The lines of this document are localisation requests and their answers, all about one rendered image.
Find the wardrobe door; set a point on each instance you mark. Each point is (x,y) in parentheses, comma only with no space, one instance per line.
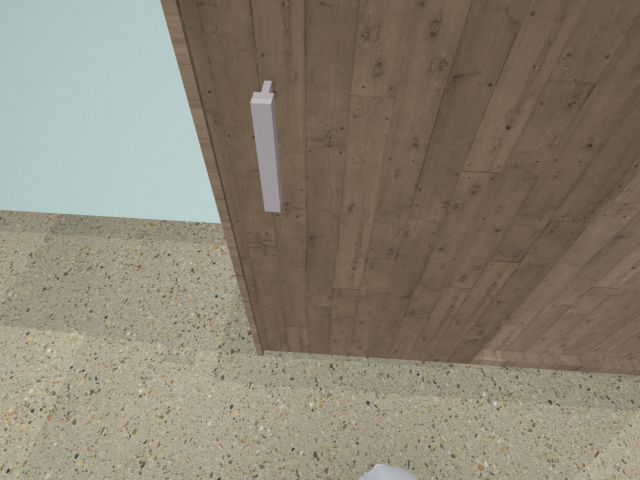
(437,158)
(589,303)

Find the handle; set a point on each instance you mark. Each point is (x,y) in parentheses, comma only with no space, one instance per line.
(265,131)

